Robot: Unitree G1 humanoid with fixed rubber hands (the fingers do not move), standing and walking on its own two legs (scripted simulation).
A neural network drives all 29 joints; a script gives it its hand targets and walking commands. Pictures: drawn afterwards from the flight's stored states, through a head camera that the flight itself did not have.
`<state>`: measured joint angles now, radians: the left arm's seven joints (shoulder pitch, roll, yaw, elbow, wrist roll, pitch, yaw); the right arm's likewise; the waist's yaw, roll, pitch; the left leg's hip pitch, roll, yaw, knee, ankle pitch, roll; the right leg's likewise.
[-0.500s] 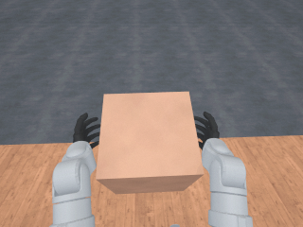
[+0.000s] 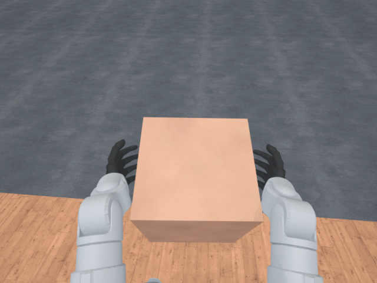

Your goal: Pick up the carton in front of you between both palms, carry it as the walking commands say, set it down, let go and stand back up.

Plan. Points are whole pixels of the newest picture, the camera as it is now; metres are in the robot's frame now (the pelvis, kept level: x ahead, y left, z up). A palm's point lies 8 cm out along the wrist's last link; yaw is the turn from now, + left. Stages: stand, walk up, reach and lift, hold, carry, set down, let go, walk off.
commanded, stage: carry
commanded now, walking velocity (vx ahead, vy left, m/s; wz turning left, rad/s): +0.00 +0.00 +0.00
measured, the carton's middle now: (193, 186) +0.34 +0.01 +0.02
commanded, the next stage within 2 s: none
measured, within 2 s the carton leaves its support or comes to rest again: neither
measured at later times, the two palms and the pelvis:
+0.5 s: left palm (139, 137) +0.47 +0.16 +0.04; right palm (257, 144) +0.46 -0.15 +0.03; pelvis +0.15 +0.01 -0.05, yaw +0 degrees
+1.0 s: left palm (145, 134) +0.45 +0.13 +0.07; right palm (273, 139) +0.45 -0.18 +0.07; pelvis +0.14 -0.02 -0.04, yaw +0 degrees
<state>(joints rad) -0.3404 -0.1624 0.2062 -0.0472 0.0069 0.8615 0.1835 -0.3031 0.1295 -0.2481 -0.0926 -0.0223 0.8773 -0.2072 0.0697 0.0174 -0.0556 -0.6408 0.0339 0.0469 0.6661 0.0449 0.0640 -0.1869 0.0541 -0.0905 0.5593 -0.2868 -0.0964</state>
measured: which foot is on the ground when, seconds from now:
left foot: up 0.00-0.06, down 0.08-1.00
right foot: down 0.00-0.10, up 0.12-0.32, down 0.34-1.00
